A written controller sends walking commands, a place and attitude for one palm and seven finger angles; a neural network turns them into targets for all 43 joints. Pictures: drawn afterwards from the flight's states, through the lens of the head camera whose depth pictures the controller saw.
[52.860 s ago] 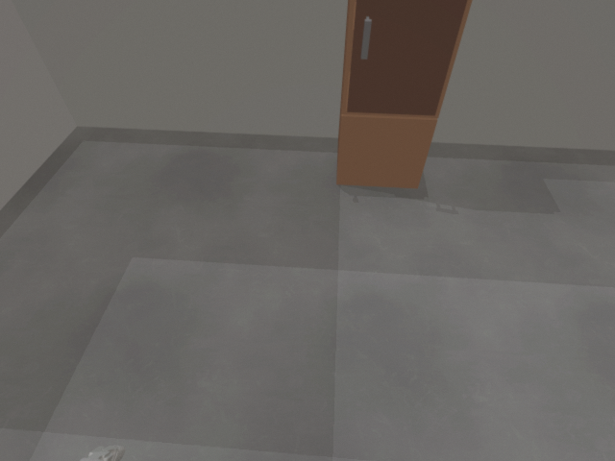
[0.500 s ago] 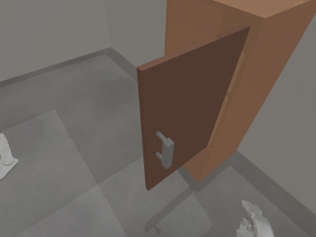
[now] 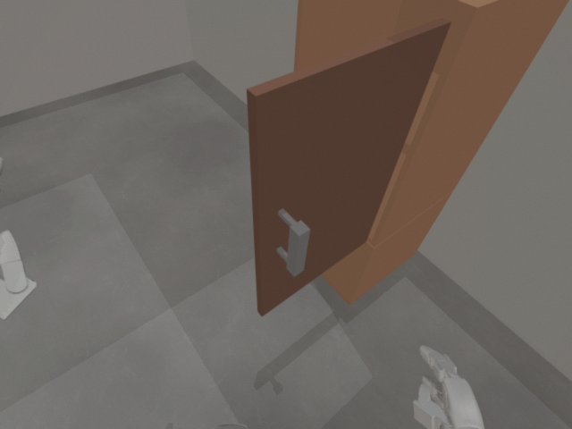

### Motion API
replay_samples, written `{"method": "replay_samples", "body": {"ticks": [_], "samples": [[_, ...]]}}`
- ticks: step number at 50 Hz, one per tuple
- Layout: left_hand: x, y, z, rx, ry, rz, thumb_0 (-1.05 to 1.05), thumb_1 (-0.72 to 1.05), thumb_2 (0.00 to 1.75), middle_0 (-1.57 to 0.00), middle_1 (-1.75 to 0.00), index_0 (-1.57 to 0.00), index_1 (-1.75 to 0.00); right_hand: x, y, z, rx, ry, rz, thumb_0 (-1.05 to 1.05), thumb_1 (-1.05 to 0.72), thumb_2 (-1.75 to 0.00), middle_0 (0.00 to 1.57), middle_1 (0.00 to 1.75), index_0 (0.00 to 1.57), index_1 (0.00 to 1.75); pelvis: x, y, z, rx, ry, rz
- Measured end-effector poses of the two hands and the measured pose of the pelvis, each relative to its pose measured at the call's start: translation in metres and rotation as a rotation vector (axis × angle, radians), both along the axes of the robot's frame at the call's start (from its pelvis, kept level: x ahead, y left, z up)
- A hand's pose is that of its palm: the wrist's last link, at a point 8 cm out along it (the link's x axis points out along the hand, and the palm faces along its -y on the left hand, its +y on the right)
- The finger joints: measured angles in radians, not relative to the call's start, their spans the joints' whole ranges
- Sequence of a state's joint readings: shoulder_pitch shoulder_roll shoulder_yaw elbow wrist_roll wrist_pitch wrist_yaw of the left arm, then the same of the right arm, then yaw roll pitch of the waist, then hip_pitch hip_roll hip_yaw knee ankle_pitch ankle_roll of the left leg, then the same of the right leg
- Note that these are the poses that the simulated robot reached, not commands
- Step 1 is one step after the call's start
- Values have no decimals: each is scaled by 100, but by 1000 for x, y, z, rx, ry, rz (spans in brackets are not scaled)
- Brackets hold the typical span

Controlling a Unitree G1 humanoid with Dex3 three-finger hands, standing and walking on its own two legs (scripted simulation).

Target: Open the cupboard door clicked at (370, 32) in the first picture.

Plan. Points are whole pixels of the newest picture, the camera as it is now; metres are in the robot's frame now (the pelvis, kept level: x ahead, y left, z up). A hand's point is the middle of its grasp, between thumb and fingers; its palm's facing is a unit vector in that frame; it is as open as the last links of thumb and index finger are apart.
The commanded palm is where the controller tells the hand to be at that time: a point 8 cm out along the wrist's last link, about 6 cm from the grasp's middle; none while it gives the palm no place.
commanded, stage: step back with the hand held close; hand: left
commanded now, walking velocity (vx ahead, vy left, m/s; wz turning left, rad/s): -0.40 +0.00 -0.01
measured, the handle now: (289, 242) +0.41 +0.03 -0.02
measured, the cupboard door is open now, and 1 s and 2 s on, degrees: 91 91 91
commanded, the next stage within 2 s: stop stepping back and stand still in 0.26 s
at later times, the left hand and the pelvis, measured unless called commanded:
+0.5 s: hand out of the picture +0.06 +0.27 +0.18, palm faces +0.48 -0.68 -0.55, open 7.4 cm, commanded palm +0.01 +0.29 +0.19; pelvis -0.12 -0.02 +0.00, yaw +3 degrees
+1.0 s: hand out of the picture +0.02 +0.25 +0.18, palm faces +0.48 -0.77 -0.42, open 7.4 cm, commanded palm -0.04 +0.28 +0.19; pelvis -0.17 -0.02 +0.01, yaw +2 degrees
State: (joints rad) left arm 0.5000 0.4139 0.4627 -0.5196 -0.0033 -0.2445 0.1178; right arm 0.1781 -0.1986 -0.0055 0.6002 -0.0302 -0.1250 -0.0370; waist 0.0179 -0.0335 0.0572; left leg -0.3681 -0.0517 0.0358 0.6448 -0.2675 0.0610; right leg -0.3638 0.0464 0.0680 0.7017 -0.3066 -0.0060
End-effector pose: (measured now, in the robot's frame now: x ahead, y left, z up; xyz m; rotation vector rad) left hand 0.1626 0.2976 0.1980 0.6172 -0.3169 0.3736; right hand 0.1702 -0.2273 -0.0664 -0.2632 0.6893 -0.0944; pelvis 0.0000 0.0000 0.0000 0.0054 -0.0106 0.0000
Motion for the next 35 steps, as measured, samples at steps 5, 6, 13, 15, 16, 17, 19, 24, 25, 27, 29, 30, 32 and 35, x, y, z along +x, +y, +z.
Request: {"method": "replay_samples", "body": {"ticks": [5, 6, 13, 15, 16, 17, 19, 24, 25, 27, 29, 30, 32, 35], "samples": [[-13, -21, 2, 6, 23, -30, 1, 89, 90, -21, -30, -21, -30, -2, -9, 6, 31, -33, -1, 1, -91, -90, 20, 30, 20, 30, -19, -15, 3, -13, 17, 3], [-16, -23, 3, 6, 26, -35, 1, 89, 90, -21, -30, -21, -30, -5, -12, 8, 31, -29, -8, 1, -91, -90, 20, 30, 20, 30, -23, -16, 4, -10, 24, 12], [-54, -13, 3, 10, 74, 14, 1, 89, 90, -22, -30, -22, -30, -41, -24, 23, -32, 25, -25, 1, -91, -90, 20, 30, 20, 30, -57, -19, 16, 32, 67, 37], [-67, -8, 1, 13, 81, 17, 1, 89, 90, -22, -30, -22, -30, -53, -26, 19, -59, 23, -28, 1, -91, -90, 20, 30, 20, 30, -70, -13, 12, 13, 77, 56], [-75, -6, 0, 25, 79, 11, 1, 89, 90, -22, -30, -22, -30, -59, -27, 16, -72, 17, -31, 1, -91, -90, 20, 30, 20, 30, -77, -10, 7, -10, 82, 70], [-83, -4, -1, 38, 78, 9, 1, 89, 90, -22, -30, -21, -30, -67, -27, 12, -76, 25, -41, 1, -91, -90, 20, 30, 20, 30, -85, -9, 5, -6, 78, 80], [-101, 1, 0, 57, 82, 21, 1, 89, 90, -22, -30, -22, -30, -84, -24, 8, -66, 45, -54, 1, -91, -90, 20, 30, 20, 30, -96, -10, 4, 9, 61, 79], [-143, 0, 6, 54, 52, 99, 1, 89, 90, -22, -30, -21, -30, -121, -12, -4, -2, 50, -22, 1, -91, -90, 20, 30, 20, 30, -114, -18, 3, 11, 48, 55], [-149, -2, 5, 38, 43, 107, 1, 89, 90, -21, -30, -21, -30, -128, -10, -7, 8, 55, -10, 1, -91, -90, 20, 30, 20, 30, -119, -19, 3, 3, 45, 46], [-157, -5, 1, -12, 32, 113, 1, 89, 90, -21, -30, -21, -30, -141, -7, -10, 23, 73, 5, 1, -91, -90, 20, 30, 20, 30, -130, -19, 5, -8, 31, 52], [-162, -6, -2, -55, 28, 109, 1, 89, 90, -21, -30, -21, -30, -155, -5, -9, 25, 86, 9, 1, -91, -90, 20, 30, 20, 30, -139, -18, 8, -7, 19, 60], [-165, -6, -4, -70, 26, 106, 1, 89, 90, -21, -30, -21, -30, -161, -5, -8, 22, 87, 9, 1, -91, -90, 20, 30, 20, 30, -143, -17, 9, -7, 15, 62], [-171, -4, -6, -84, 20, 94, 1, 89, 90, -21, -30, -21, -30, -172, -5, -6, 7, 72, 4, 1, -91, -90, 20, 30, 20, 30, -149, -14, 8, -18, 10, 68], [-180, -1, -6, -82, 23, 84, 1, 89, 90, -21, -30, -21, -30, -186, -5, 2, -6, 51, -20, 1, -91, -90, 20, 30, 20, 30, -159, -12, 11, -7, -9, 56]]}}
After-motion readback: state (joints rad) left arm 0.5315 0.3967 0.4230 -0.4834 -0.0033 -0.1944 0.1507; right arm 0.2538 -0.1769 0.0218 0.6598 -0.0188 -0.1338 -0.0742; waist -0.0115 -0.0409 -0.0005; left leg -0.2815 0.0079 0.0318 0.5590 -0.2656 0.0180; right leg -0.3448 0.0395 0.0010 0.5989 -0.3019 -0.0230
